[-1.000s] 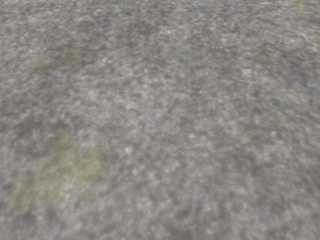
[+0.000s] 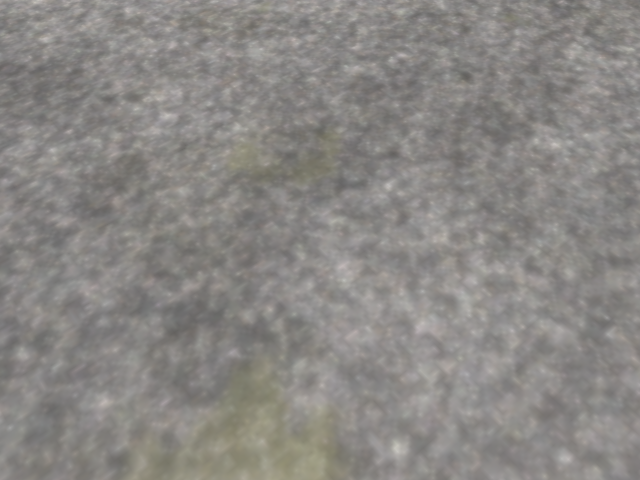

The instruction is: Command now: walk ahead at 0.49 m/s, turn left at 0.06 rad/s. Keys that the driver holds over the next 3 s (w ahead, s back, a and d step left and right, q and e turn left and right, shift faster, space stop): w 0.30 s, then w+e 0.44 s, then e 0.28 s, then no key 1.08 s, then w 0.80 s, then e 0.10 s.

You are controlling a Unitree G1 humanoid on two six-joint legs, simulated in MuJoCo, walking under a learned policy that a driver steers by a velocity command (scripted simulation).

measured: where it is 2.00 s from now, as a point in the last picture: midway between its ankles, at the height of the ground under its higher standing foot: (331, 401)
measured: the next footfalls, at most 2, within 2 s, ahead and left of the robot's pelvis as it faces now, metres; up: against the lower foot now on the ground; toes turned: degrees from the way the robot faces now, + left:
left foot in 0.40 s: +0.40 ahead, +0.16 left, +0.00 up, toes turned +0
right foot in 0.94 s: +0.63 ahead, -0.11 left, +0.00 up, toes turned -21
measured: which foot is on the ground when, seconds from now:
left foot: up 0.00-0.38, down 0.40-0.94, up 0.96-1.00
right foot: down 0.00-0.42, up 0.44-0.92, down 0.94-1.00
